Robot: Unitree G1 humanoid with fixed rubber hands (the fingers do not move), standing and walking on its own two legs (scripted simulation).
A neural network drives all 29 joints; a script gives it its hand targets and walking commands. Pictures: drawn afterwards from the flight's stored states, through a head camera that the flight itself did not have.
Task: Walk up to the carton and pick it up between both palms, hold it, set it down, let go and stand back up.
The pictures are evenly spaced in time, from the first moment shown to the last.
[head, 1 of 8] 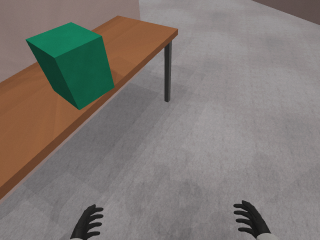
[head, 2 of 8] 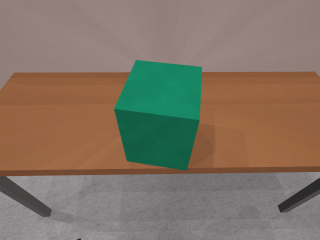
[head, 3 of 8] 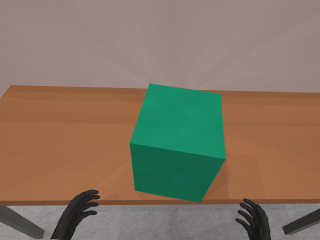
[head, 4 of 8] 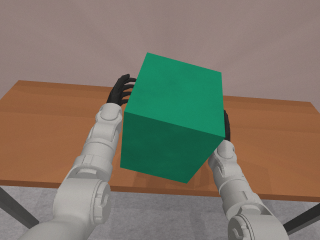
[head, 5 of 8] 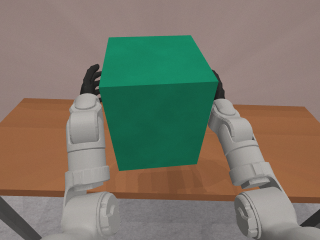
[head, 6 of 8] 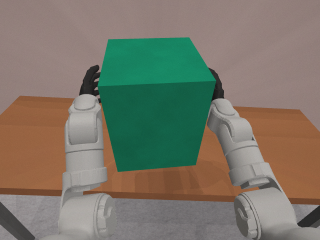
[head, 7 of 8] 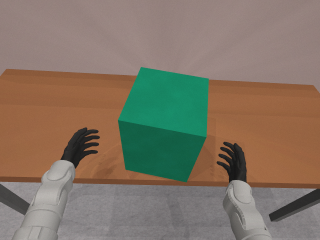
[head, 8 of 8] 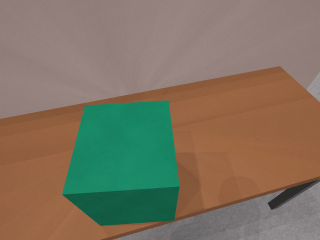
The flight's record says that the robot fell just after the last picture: no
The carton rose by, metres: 0.20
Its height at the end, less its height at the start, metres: +0.00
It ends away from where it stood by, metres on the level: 0.01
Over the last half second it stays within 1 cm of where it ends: yes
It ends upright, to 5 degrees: yes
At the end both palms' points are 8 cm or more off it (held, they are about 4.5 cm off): yes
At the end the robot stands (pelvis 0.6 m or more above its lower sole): yes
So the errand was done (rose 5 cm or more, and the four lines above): yes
